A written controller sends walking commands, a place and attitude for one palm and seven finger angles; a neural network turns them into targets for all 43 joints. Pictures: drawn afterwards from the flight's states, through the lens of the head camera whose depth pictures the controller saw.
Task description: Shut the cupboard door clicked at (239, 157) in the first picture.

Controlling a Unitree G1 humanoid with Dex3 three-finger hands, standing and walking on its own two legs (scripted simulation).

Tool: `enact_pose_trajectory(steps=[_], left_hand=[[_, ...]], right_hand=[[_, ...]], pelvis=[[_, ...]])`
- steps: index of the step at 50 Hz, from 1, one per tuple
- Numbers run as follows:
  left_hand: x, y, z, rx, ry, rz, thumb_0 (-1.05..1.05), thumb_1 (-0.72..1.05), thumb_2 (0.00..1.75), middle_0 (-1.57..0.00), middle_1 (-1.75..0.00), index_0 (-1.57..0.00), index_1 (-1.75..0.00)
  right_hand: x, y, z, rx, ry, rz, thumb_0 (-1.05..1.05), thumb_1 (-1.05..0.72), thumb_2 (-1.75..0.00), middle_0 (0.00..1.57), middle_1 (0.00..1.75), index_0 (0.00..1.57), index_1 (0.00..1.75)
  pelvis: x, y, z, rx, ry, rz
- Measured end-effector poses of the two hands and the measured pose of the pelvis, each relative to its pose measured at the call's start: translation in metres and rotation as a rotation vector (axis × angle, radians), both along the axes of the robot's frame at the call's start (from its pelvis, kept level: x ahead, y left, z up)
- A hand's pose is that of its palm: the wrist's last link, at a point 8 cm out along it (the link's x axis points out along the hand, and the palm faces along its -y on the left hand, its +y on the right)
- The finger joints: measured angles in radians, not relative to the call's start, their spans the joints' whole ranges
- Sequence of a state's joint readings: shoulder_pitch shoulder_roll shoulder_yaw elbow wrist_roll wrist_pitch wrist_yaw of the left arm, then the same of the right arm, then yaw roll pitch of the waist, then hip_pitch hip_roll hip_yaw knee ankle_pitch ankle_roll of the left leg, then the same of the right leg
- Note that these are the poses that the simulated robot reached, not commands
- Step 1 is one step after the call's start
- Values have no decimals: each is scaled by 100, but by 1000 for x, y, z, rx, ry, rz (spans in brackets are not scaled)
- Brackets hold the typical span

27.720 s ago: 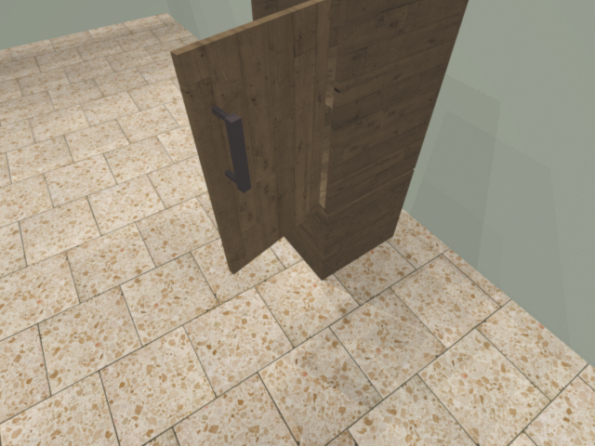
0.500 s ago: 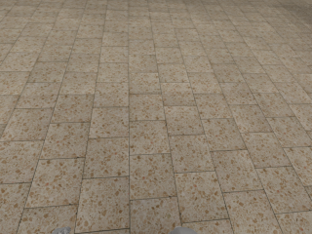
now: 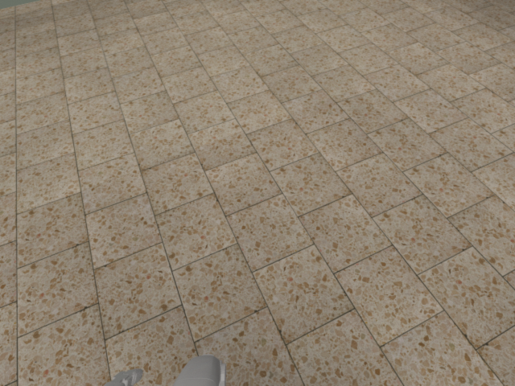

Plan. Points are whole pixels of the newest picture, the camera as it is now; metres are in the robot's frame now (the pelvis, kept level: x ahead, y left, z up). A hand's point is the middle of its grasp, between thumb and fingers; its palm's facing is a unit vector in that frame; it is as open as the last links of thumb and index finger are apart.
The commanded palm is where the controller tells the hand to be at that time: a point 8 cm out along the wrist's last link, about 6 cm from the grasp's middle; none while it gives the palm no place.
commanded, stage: turn to face it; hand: left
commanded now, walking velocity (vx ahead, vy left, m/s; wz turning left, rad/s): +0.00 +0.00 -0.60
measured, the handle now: out of the picture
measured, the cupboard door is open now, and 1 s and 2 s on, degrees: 69 69 69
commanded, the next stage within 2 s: none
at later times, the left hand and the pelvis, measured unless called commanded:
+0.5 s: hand (137, 363) +0.17 +0.24 -0.17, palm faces -0.24 -0.95 -0.22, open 7.4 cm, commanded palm none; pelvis +0.02 +0.05 +0.00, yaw -18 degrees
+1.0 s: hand (205, 342) +0.20 +0.12 -0.16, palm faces -0.56 -0.80 -0.23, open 7.4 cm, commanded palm none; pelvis +0.02 +0.00 +0.00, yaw -35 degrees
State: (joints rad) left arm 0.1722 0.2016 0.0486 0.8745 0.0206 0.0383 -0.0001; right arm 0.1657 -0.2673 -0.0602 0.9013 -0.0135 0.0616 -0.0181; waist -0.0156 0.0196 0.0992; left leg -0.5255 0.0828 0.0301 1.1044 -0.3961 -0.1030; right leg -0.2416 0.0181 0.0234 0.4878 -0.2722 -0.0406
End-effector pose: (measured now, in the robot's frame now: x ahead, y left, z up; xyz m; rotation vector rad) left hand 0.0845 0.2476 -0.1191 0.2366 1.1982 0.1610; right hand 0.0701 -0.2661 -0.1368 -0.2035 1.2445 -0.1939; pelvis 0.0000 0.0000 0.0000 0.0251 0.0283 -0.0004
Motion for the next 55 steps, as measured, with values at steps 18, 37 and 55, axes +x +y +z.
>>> enact_pose_trajectory(steps=[18, 37, 55], left_hand=[[41, 48, -32, -50, 79, -123, 1, 91, 90, -20, -30, -20, -30], [151, -61, -4, -5, -100, -509, 1, 91, 90, -19, -30, -19, -30], [156, -75, -29, -52, 57, -623, 1, 91, 90, -20, -30, -20, -30]], right_hand=[[18, 51, 31, -73, -145, -85, 0, -90, -90, 21, 30, 21, 29], [-152, 18, -18, 6, 58, -501, 1, -90, -90, 21, 30, 21, 29], [-113, 18, 18, -79, -83, -618, 1, -90, -90, 20, 30, 20, 29]], pelvis=[[22, 44, -4, -59, -3, -210], [13, 8, -17, -38, -13, -470], [37, 17, -8, -34, 24, -668]])
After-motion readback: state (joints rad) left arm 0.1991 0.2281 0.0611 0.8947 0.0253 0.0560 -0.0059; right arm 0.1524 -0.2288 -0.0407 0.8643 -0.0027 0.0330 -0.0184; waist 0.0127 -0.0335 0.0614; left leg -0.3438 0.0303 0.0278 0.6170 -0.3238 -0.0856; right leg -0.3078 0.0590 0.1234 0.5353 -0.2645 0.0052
